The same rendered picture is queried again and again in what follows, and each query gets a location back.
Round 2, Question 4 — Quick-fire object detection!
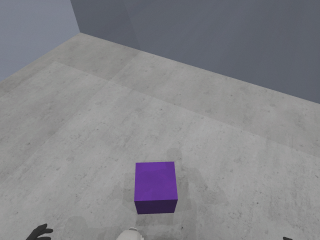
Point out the left robot thigh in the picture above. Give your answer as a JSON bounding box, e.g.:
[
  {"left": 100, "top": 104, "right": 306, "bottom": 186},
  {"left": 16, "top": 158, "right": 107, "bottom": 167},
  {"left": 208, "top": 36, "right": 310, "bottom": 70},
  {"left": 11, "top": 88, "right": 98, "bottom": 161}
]
[{"left": 116, "top": 230, "right": 144, "bottom": 240}]

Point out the robot left hand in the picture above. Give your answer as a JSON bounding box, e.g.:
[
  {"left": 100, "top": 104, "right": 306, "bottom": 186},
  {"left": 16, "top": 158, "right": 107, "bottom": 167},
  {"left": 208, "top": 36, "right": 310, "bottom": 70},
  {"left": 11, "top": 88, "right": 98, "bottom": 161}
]
[{"left": 26, "top": 223, "right": 53, "bottom": 240}]

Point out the carton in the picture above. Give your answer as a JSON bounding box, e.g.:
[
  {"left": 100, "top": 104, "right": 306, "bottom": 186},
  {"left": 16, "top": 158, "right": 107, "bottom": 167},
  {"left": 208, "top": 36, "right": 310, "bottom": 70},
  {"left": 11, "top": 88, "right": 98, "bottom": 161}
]
[{"left": 134, "top": 161, "right": 178, "bottom": 215}]

